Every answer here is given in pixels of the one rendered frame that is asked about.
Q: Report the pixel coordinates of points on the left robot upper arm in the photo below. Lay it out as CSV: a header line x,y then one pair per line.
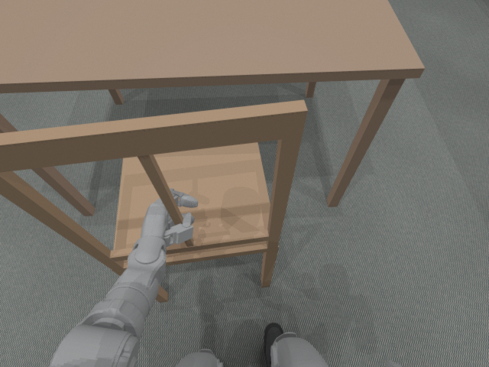
x,y
94,346

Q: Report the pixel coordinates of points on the right robot thigh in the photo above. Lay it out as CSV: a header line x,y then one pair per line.
x,y
295,352

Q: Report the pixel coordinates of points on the table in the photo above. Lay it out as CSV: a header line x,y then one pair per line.
x,y
72,45

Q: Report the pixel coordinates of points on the chair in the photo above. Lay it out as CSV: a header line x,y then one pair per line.
x,y
210,155

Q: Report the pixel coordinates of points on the robot left hand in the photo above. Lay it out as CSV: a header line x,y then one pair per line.
x,y
157,221

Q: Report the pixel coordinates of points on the robot left forearm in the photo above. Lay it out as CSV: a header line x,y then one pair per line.
x,y
128,303

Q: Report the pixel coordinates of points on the left robot shin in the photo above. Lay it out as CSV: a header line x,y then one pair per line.
x,y
206,350

